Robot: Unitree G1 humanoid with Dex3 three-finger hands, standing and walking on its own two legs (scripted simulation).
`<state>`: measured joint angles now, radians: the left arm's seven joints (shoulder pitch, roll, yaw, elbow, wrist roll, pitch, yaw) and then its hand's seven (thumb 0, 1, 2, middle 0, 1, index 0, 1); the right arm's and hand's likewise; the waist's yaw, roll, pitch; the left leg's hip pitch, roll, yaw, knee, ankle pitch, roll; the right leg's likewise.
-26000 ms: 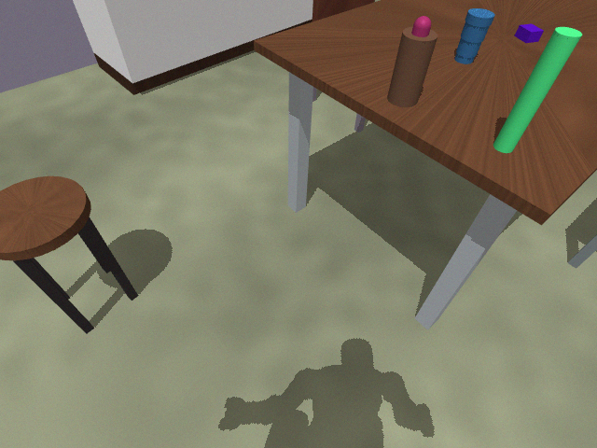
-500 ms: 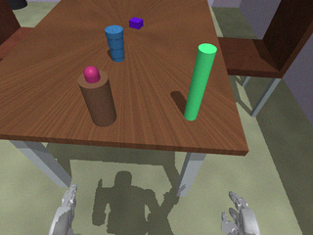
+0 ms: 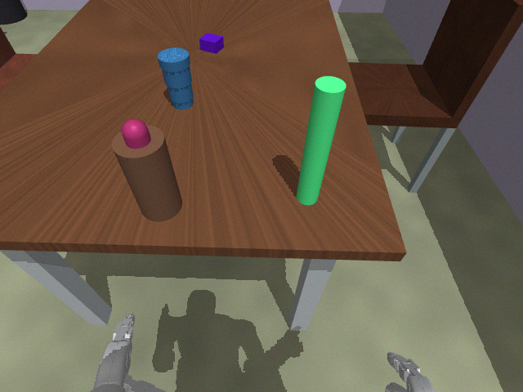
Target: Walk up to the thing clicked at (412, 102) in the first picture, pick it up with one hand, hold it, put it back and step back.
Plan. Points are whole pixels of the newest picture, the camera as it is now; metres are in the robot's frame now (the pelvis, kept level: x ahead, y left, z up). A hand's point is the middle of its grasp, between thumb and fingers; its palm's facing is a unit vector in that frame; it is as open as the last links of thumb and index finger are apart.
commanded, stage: home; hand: left
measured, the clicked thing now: (148, 169) +0.44 +0.21 +0.09
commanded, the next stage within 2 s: stand in 1.78 s
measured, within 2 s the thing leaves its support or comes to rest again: neither
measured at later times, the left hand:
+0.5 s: hand out of the picture +0.01 +0.27 -0.14, palm faces -0.02 -0.91 -0.40, open 17.5 cm
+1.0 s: hand out of the picture +0.02 +0.25 -0.15, palm faces +0.00 -0.94 -0.35, open 17.4 cm
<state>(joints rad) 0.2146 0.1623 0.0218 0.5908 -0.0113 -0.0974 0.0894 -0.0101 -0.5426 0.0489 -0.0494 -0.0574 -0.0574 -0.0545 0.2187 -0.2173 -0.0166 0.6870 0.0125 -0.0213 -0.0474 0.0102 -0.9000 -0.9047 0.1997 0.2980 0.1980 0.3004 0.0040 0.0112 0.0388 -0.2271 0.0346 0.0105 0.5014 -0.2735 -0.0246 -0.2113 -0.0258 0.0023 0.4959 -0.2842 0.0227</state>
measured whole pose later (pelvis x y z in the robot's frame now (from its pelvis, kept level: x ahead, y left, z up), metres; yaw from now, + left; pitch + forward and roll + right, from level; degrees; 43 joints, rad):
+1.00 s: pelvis -0.03 -0.01 +0.01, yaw +2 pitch -2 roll +0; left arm 0.15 0.35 -0.01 1.13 0.01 -0.01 0.00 0.00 -0.54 0.05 -0.05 -0.06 -0.06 -0.05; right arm 0.17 -0.36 0.01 1.09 -0.01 0.00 0.01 0.00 -0.90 -0.90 0.20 0.30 0.20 0.30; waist 0.00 0.02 0.04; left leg -0.17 0.04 -0.02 0.37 -0.16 -0.03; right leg -0.14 -0.02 -0.03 0.36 -0.18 0.01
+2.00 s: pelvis -0.01 +0.00 +0.01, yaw +2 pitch -3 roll +0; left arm 0.13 0.35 -0.01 1.13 0.01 0.00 0.00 0.00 -0.48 0.11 -0.10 -0.12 -0.10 -0.11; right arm 0.13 -0.36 0.01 1.12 -0.01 0.00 0.00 0.00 -0.90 -0.90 0.20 0.30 0.20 0.30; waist 0.00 0.01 0.04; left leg -0.13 0.02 -0.01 0.34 -0.17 -0.02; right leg -0.09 -0.04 -0.03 0.32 -0.18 0.03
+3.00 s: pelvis +0.00 +0.00 +0.01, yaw +2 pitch -2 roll +0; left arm 0.12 0.35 0.00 1.12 0.01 0.00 0.00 0.00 0.91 0.90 -0.20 -0.31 -0.21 -0.30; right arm 0.11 -0.36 0.00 1.11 -0.01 0.00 0.00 0.00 -0.90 -0.90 0.20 0.30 0.20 0.30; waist 0.00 0.01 0.06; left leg -0.13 0.02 -0.02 0.34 -0.18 -0.02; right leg -0.09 -0.04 -0.04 0.32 -0.20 0.03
